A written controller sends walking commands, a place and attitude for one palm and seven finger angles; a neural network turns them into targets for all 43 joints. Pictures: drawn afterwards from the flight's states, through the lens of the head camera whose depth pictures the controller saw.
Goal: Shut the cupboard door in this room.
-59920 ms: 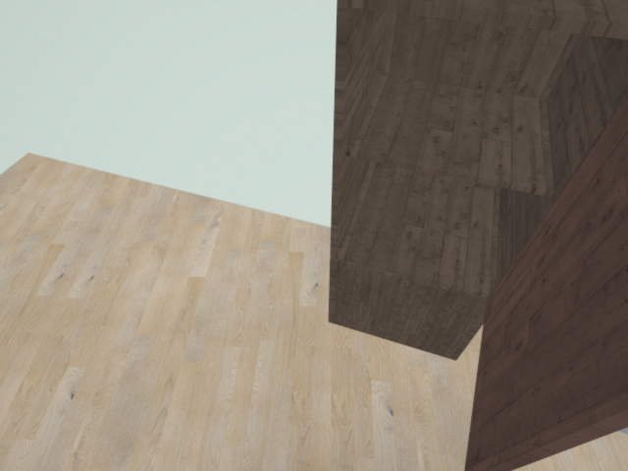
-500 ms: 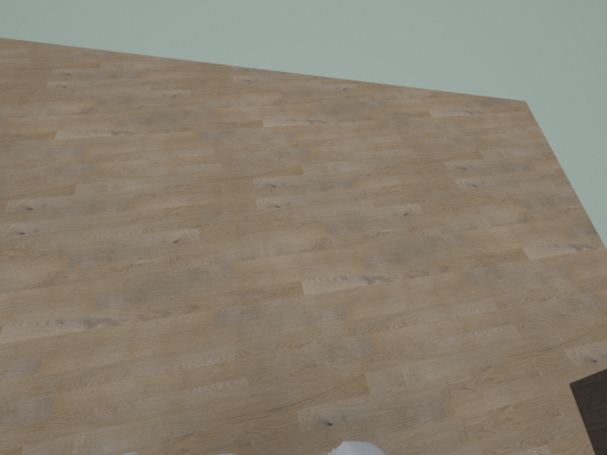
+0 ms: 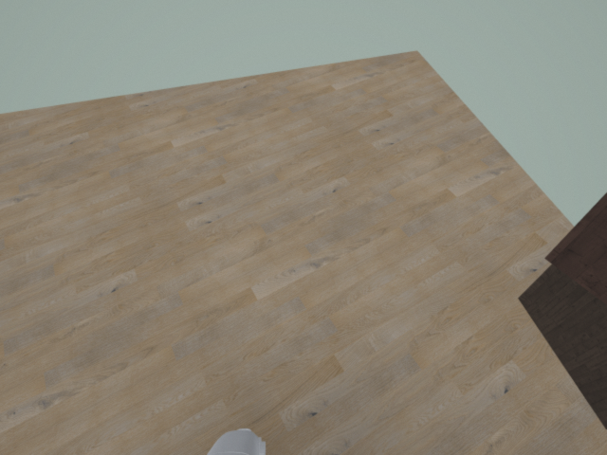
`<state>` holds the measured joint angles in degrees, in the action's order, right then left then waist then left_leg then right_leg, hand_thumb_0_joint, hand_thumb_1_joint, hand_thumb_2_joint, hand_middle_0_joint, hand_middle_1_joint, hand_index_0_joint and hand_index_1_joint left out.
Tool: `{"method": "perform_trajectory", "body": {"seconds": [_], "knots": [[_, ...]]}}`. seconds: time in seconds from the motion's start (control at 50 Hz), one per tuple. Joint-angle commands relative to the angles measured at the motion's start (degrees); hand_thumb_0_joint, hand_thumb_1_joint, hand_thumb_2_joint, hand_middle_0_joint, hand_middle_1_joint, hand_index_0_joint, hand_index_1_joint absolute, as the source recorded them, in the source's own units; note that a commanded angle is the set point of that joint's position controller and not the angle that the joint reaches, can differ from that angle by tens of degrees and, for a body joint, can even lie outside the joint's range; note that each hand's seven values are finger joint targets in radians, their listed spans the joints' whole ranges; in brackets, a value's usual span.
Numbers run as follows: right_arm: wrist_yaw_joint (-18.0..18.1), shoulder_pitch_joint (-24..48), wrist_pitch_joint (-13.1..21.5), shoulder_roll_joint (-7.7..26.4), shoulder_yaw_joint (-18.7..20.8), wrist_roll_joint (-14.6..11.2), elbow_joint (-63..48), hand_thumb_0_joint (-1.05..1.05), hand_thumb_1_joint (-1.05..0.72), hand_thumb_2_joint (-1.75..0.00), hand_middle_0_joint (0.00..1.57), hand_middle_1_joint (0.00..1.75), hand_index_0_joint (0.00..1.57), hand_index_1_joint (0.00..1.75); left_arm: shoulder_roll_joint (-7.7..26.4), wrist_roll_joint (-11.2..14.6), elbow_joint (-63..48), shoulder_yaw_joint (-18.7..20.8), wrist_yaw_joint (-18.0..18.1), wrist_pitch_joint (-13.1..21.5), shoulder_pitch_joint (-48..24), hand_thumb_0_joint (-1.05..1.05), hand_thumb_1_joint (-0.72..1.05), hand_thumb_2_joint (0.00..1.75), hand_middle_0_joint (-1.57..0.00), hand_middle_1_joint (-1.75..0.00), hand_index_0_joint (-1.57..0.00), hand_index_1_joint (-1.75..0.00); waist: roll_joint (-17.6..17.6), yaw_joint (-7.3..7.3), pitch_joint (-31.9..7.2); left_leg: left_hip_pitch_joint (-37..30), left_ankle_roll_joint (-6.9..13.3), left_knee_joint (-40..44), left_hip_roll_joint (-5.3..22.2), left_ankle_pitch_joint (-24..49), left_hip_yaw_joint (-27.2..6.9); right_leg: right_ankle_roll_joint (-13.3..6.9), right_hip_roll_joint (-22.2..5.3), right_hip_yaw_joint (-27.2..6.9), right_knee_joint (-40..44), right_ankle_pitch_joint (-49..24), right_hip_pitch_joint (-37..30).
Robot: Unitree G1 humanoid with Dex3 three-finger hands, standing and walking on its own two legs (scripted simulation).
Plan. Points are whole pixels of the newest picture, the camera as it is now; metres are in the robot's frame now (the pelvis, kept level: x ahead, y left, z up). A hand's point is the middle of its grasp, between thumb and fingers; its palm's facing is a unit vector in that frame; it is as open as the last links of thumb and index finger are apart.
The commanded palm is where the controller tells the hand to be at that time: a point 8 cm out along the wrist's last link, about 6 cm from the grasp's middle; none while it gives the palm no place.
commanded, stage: turn to face it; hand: left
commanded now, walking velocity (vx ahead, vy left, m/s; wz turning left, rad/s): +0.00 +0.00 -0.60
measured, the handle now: out of the picture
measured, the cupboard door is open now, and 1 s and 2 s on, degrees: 21 21 21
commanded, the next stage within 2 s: take the last steps up to it in 1.30 s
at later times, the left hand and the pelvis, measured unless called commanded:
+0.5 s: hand (187, 432) +0.17 +0.19 -0.17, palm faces -0.28 -0.93 -0.24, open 7.4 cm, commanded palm none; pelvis +0.01 +0.01 -0.01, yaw -18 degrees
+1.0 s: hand (224, 404) +0.22 +0.15 -0.19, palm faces -0.50 -0.84 -0.20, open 7.4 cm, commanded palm none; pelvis +0.05 +0.01 -0.01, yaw -34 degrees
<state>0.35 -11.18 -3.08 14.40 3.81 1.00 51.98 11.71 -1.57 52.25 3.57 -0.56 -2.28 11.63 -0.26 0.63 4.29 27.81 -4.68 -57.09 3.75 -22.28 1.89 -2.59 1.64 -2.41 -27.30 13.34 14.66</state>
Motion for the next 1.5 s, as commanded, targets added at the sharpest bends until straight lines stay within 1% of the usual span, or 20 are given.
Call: {"method": "perform_trajectory", "body": {"seconds": [0.0, 0.12, 0.16, 0.18, 0.28, 0.48, 0.5, 0.54, 0.56, 0.68, 0.8, 0.88, 0.92, 0.96, 1.06, 1.26, 1.28, 1.32, 1.34, 1.48], "knots": [[0.7, 2.1, 1.7, 3.7, 0.8, -0.2, -5.2, 0.00, -0.90, -0.90, 0.20, 0.30, 0.20, 0.30, 12.5, 0.0, -3.5, 3.4, 0.9, 1.4, 2.0, 0.00, 0.90, 0.90, -0.20, -0.30, -0.20, -0.30, 7.4, -2.11, -6.0, 1.5, 0.2, 7.8, -1.1, -1.7, -0.8, -8.8, -14.0, -17.3, 8.1, -12.7, -7.5], [1.9, -5.3, 3.3, 4.8, 0.6, -0.9, -3.0, 0.00, -0.90, -0.90, 0.20, 0.30, 0.20, 0.30, 10.8, 0.8, -4.0, 3.2, 1.0, 0.6, -1.9, 0.00, 0.90, 0.90, -0.20, -0.30, -0.20, -0.30, 6.0, 1.79, -9.0, -18.7, 1.5, 33.2, -1.1, 9.9, -1.7, -3.3, -8.9, -17.4, -1.0, -16.5, 1.5], [2.2, -6.9, 3.7, 12.5, 2.0, 0.1, -3.7, 0.00, -0.90, -0.90, 0.20, 0.30, 0.20, 0.30, 5.6, 1.4, -5.5, 1.9, 0.2, 0.5, -0.4, 0.00, 0.90, 0.90, -0.20, -0.30, -0.20, -0.30, -17.5, 1.52, -10.3, -28.2, 10.1, 40.4, 20.1, 24.5, -21.2, 3.1, 2.8, -2.5, -20.2, 19.0, 16.1], [2.4, -6.9, 3.3, 12.5, 1.5, 0.8, -4.3, 0.00, -0.90, -0.90, 0.20, 0.30, 0.20, 0.30, 7.3, 0.8, -6.0, 2.3, 0.2, 0.2, -1.5, 0.00, 0.90, 0.90, -0.20, -0.30, -0.20, -0.30, -13.5, 1.97, -8.3, -23.6, 14.2, 39.5, 23.8, 27.5, -21.0, 3.5, 0.4, -1.5, -30.2, 22.6, 15.5], [2.7, -0.7, 3.3, 8.4, 0.2, 1.0, -5.8, 0.00, -0.90, -0.90, 0.20, 0.30, 0.20, 0.30, 6.6, 0.4, -4.5, 2.7, -1.5, -1.0, -1.5, 0.00, 0.90, 0.90, -0.20, -0.30, -0.20, -0.30, -10.8, -0.83, -4.3, -20.4, 12.0, 37.1, 15.0, 34.7, -4.4, 5.8, -2.5, 2.1, -36.7, 13.7, 16.0], [1.4, -3.0, 2.5, 10.7, 2.1, 0.5, -3.6, 0.00, -0.90, -0.90, 0.20, 0.30, 0.20, 0.30, 5.8, 0.4, -4.7, 1.9, -1.7, 0.2, -0.9, 0.00, 0.90, 0.90, -0.20, -0.30, -0.20, -0.30, -11.2, -0.94, -7.3, -19.0, 8.1, 25.8, 14.7, 30.3, 4.2, 3.6, -0.6, 9.1, -3.5, 1.5, -1.4], [1.1, -2.2, 2.5, 10.0, 2.2, 0.1, -4.0, 0.00, -0.90, -0.90, 0.20, 0.30, 0.20, 0.30, 8.1, 0.2, -3.5, 2.4, -1.4, 0.7, 3.0, 0.00, 0.90, 0.90, -0.20, -0.30, -0.20, -0.30, -6.5, -3.05, -8.5, -14.2, 5.5, 19.1, 12.5, 24.6, 6.2, 2.4, -2.7, 6.0, 3.0, -5.4, -8.8], [0.9, 2.8, 1.8, 4.5, 0.6, -0.2, -8.2, 0.00, -0.90, -0.90, 0.20, 0.30, 0.20, 0.30, 18.0, 0.3, -1.6, 4.1, 0.2, 1.4, 8.7, 0.00, 0.90, 0.90, -0.20, -0.30, -0.20, -0.30, 19.0, -6.21, -7.5, 6.9, 0.6, -3.8, 0.1, -16.3, 5.8, -8.6, -23.7, -22.6, 7.6, -34.6, -15.9], [1.2, 2.6, 1.2, 5.7, 0.5, -0.3, -8.2, 0.00, -0.90, -0.90, 0.20, 0.30, 0.20, 0.30, 17.7, 0.6, -1.6, 4.1, 0.9, 1.3, 8.9, 0.00, 0.90, 0.90, -0.20, -0.30, -0.20, -0.30, 13.7, -5.75, -7.3, 7.7, 1.1, -9.4, 1.7, -13.6, -0.5, -11.0, -24.7, -21.1, 7.8, -30.3, -13.6], [0.3, 0.8, 1.2, 4.4, 0.7, -0.1, -4.7, 0.00, -0.90, -0.90, 0.20, 0.30, 0.20, 0.30, 12.7, 0.2, -4.5, 2.9, 1.1, 1.5, -1.7, 0.00, 0.90, 0.90, -0.20, -0.30, -0.20, -0.30, 8.0, -0.45, -6.8, 2.4, -0.2, -3.7, 1.0, -0.3, -0.5, -7.0, -13.4, -10.9, 7.0, -18.6, -6.6], [0.8, 2.8, 2.0, 4.3, 0.5, -0.5, -5.8, 0.00, -0.90, -0.90, 0.20, 0.30, 0.20, 0.30, 13.3, 0.0, -3.5, 3.3, 1.0, 1.4, 1.1, 0.00, 0.90, 0.90, -0.20, -0.30, -0.20, -0.30, 9.3, -1.95, -7.2, -0.1, -0.1, 9.8, -1.3, -2.2, -0.4, -8.5, -13.7, -16.8, 5.2, -21.5, -8.4], [1.5, -4.3, 3.0, 4.8, 0.5, -0.8, -3.5, 0.00, -0.90, -0.90, 0.20, 0.30, 0.20, 0.30, 12.5, 0.6, -4.0, 3.2, 1.1, 0.8, -2.5, 0.00, 0.90, 0.90, -0.20, -0.30, -0.20, -0.30, 8.1, 1.86, -8.0, -15.6, 0.6, 29.7, -2.5, 10.1, 0.1, -3.8, -10.0, -16.3, -0.7, -19.8, -0.5], [1.9, -7.1, 3.9, 13.0, 1.7, 0.4, -3.3, 0.00, -0.90, -0.90, 0.20, 0.30, 0.20, 0.30, 6.2, 1.6, -5.3, 2.0, 0.5, 0.2, 0.1, 0.00, 0.90, 0.90, -0.20, -0.30, -0.20, -0.30, -16.5, 1.89, -9.9, -28.3, 7.6, 39.3, 16.6, 20.2, -19.1, 2.5, 2.7, -4.8, -16.4, 10.9, 14.9], [2.0, -6.0, 3.2, 12.5, 1.1, 1.0, -5.0, 0.00, -0.90, -0.90, 0.20, 0.30, 0.20, 0.30, 7.8, 0.7, -6.4, 2.0, 0.2, 0.2, -1.4, 0.00, 0.90, 0.90, -0.20, -0.30, -0.20, -0.30, -9.5, 1.42, -6.7, -19.0, 14.6, 39.4, 23.0, 24.3, -20.1, 3.6, -1.2, -1.9, -33.1, 21.4, 13.2], [2.6, -1.8, 3.5, 8.2, -0.3, 0.8, -5.3, 0.00, -0.90, -0.90, 0.20, 0.30, 0.20, 0.30, 6.8, 0.3, -3.5, 2.4, -1.2, -1.0, -0.4, 0.00, 0.90, 0.90, -0.20, -0.30, -0.20, -0.30, -10.5, -0.84, -4.7, -19.6, 11.7, 38.6, 13.9, 29.9, -5.4, 5.6, -2.7, 1.7, -37.2, 12.2, 14.7], [1.5, -5.7, 2.6, 9.1, 1.3, 0.5, -0.7, 0.00, -0.90, -0.90, 0.20, 0.30, 0.20, 0.30, 4.6, 0.5, -2.4, 0.9, -0.6, 0.2, -0.1, 0.00, 0.90, 0.90, -0.20, -0.30, -0.20, -0.30, -10.2, -0.35, -7.7, -19.2, 10.4, 30.2, 14.2, 30.9, 0.0, 3.5, -1.0, 7.0, -3.3, 2.9, -2.2], [1.3, -4.7, 2.5, 8.9, 1.4, 0.2, -0.8, 0.00, -0.90, -0.90, 0.20, 0.30, 0.20, 0.30, 5.8, 0.4, -1.3, 1.2, -0.4, 0.5, 3.2, 0.00, 0.90, 0.90, -0.20, -0.30, -0.20, -0.30, -7.2, -2.11, -8.7, -16.4, 8.0, 26.6, 12.3, 25.3, 2.4, 2.9, -1.9, 5.9, 3.6, -4.0, -7.4], [0.7, -1.9, 2.3, 2.1, 0.1, -0.3, -3.3, 0.00, -0.90, -0.90, 0.20, 0.30, 0.20, 0.30, 14.9, -0.4, 0.4, 2.8, 0.8, 1.7, 6.6, 0.00, 0.90, 0.90, -0.20, -0.30, -0.20, -0.30, 18.3, -3.93, -6.1, 3.4, 1.6, 8.3, -0.2, -12.0, 8.7, -5.5, -21.4, -18.9, 10.1, -25.4, -15.6], [1.1, -0.5, 1.3, 4.1, 0.1, -0.3, -3.2, 0.00, -0.90, -0.90, 0.20, 0.30, 0.20, 0.30, 15.3, 0.3, 0.5, 2.4, 1.1, 1.6, 7.4, 0.00, 0.90, 0.90, -0.20, -0.30, -0.20, -0.30, 13.7, -4.57, -5.9, 2.7, 2.2, 0.3, 0.5, -13.9, 1.2, -10.4, -24.1, -19.4, 10.5, -23.5, -10.2], [-0.2, -3.6, 1.5, 3.0, 0.8, 0.9, 0.7, 0.00, -0.90, -0.90, 0.20, 0.30, 0.20, 0.30, 8.6, 0.1, -0.2, 1.7, 1.3, 2.4, -0.6, 0.00, 0.90, 0.90, -0.20, -0.30, -0.20, -0.30, 10.1, 0.41, -2.4, 1.3, 1.6, -1.8, 0.6, 0.6, 1.3, -7.4, -12.4, -8.6, 15.0, 6.1, -3.8]]}}
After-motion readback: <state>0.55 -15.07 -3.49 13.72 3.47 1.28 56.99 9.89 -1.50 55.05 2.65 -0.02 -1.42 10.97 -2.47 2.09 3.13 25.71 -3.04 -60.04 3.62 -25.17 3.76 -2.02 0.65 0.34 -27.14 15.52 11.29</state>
